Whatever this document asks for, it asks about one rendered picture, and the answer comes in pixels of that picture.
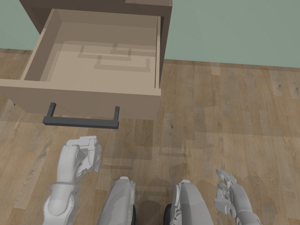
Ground right robot shin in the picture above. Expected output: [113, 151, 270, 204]
[170, 180, 190, 225]

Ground right robot hand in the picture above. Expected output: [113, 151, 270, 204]
[215, 169, 253, 218]

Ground drawer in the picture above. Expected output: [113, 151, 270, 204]
[0, 8, 161, 120]

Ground left robot hand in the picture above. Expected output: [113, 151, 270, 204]
[56, 136, 102, 185]

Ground cabinet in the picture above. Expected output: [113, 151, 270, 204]
[19, 0, 173, 87]

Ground robot right forearm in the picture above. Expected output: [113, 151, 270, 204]
[235, 211, 263, 225]

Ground robot left forearm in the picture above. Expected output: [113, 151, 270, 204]
[42, 182, 80, 225]

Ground left robot thigh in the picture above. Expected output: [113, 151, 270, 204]
[97, 179, 135, 225]

